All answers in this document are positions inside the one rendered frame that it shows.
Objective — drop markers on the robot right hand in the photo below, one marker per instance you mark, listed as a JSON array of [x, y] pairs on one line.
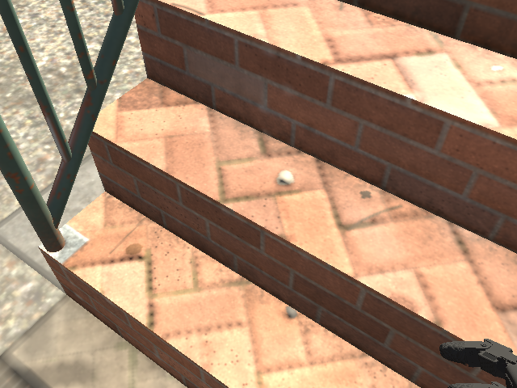
[[491, 356]]

